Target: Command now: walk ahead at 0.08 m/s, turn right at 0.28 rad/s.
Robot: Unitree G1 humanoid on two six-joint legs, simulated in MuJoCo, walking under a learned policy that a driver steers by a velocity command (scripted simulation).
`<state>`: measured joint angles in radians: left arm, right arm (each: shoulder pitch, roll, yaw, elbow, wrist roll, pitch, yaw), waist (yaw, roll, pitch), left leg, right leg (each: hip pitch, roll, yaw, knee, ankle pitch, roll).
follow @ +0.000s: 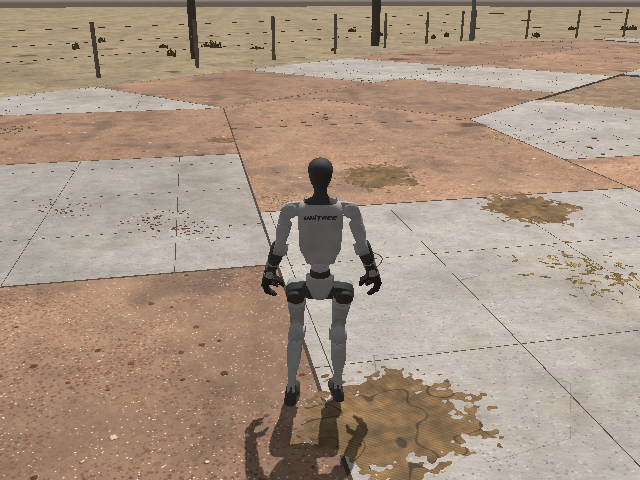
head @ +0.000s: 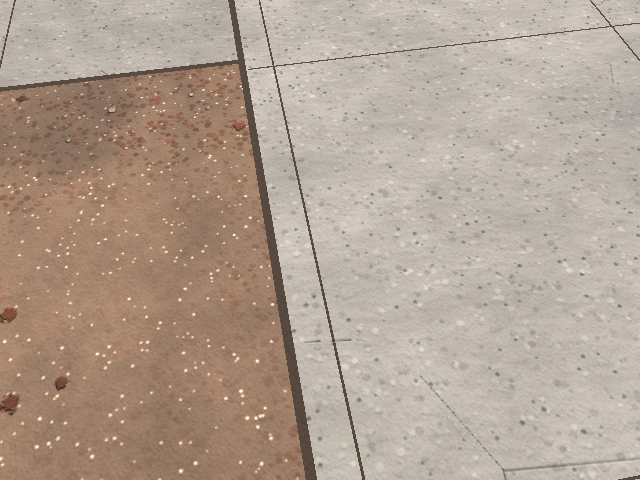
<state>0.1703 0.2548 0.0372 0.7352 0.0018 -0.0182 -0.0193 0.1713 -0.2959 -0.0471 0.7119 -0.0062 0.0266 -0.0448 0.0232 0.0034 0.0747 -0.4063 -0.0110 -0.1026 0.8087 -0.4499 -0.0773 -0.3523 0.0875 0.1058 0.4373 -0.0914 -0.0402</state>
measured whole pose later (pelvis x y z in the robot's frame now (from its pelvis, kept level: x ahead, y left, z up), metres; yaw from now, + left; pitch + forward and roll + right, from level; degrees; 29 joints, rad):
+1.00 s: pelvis +0.01 -0.01 +0.00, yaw -15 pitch +0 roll -1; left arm 0.09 0.25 0.04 0.75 0.01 0.03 0.03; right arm 0.22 -0.30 -0.06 0.77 0.02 0.05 -0.02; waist -0.02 0.01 0.05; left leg -0.32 0.06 0.01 0.80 -0.47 -0.07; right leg -0.21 0.01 -0.12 0.48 -0.26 -0.05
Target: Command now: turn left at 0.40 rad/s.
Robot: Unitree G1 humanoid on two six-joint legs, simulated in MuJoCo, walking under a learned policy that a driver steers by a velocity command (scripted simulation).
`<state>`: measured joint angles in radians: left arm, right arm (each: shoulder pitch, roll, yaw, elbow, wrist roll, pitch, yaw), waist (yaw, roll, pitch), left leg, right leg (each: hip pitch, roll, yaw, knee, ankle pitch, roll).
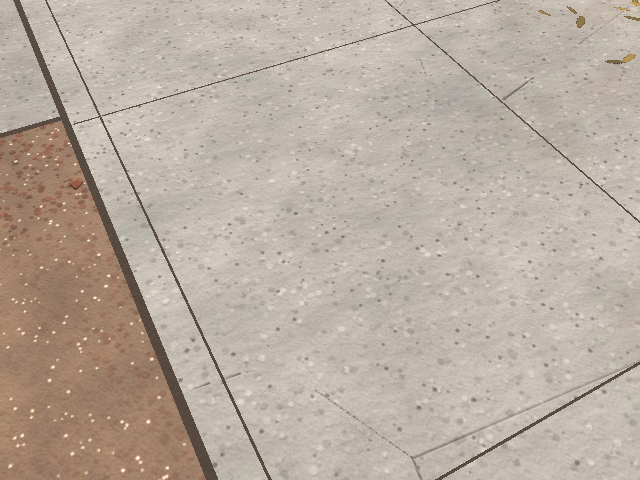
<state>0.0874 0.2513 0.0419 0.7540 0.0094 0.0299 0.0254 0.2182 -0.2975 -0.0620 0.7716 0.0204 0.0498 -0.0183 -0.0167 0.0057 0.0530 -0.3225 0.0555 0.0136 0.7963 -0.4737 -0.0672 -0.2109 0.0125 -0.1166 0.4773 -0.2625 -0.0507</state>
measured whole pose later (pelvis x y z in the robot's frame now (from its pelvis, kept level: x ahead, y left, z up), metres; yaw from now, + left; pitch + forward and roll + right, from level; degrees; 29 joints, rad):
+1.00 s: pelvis +0.01 +0.01 +0.00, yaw +6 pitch +1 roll +1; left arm 0.11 0.34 0.08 0.75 -0.03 0.03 0.01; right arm 0.22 -0.31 -0.07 0.74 -0.02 0.00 -0.04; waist -0.02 -0.03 0.05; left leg -0.20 -0.02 0.02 0.50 -0.31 0.03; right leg -0.44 0.06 0.11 0.92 -0.50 0.03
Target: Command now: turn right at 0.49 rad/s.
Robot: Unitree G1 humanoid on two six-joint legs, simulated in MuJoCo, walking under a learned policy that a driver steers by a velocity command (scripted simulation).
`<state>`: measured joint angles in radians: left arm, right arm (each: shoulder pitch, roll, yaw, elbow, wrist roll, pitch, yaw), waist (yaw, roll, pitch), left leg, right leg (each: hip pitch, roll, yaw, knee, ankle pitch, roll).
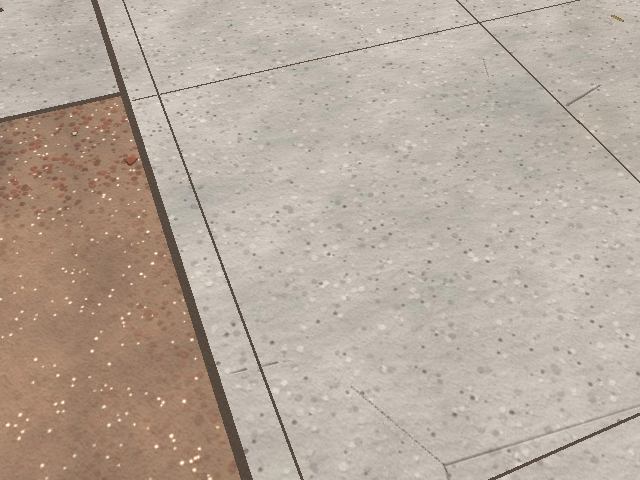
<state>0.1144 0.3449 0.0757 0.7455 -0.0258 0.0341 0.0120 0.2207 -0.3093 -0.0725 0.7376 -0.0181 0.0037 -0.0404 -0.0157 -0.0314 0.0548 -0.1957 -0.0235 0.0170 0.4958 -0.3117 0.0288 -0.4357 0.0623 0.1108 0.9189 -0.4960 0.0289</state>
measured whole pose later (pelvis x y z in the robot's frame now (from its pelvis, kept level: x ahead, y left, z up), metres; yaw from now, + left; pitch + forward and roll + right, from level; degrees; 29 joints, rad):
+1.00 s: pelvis +0.15 +0.01 +0.01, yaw +5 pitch +3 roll -2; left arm 0.16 0.34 0.06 0.74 0.01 -0.02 0.02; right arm 0.22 -0.31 -0.05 0.61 0.00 -0.01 0.01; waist 0.00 -0.03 0.07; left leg -0.34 -0.05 -0.05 0.46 -0.16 0.06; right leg -0.56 -0.02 0.04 1.09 -0.39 0.06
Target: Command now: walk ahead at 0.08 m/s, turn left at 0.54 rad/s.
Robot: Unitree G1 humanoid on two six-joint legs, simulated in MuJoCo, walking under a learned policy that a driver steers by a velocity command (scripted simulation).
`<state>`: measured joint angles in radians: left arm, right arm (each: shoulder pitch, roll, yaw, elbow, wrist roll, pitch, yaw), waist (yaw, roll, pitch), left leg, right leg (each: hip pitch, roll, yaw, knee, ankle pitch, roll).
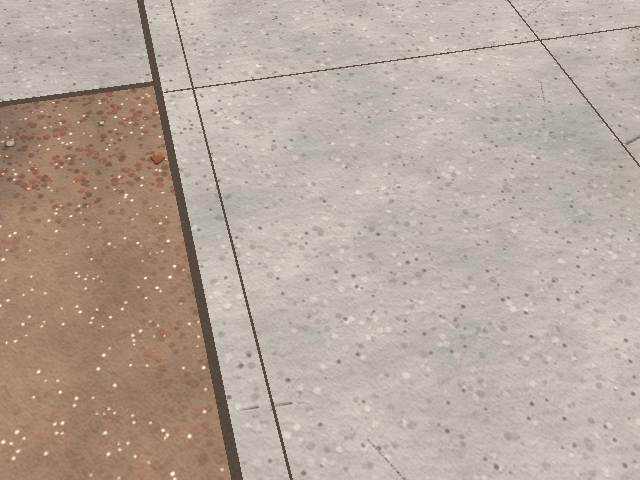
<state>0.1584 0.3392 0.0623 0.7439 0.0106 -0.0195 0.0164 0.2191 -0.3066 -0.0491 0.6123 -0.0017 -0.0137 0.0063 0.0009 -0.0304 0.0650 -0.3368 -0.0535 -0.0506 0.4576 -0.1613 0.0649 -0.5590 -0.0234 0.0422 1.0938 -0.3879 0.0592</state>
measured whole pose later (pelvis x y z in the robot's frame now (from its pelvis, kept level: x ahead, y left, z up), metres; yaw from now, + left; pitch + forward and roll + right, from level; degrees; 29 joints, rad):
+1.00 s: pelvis +0.16 -0.10 -0.02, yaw -14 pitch +2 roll +0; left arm 0.07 0.30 0.05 0.59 -0.03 -0.01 -0.05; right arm 0.39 -0.34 -0.09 0.74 0.02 -0.04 -0.01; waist -0.08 0.01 0.04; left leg -0.07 0.13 0.14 0.59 -0.47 -0.05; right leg -0.43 0.00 -0.05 0.62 -0.22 -0.05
